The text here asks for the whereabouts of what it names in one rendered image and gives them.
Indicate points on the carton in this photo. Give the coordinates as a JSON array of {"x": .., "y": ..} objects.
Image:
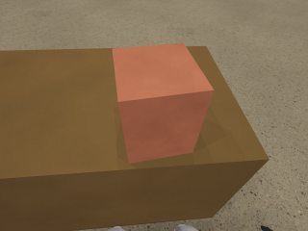
[{"x": 163, "y": 97}]

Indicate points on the pedestal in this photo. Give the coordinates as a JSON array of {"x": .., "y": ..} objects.
[{"x": 63, "y": 157}]

